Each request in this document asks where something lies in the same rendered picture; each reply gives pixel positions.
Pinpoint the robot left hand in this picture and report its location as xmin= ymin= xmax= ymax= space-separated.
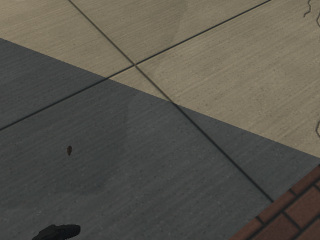
xmin=32 ymin=224 xmax=81 ymax=240

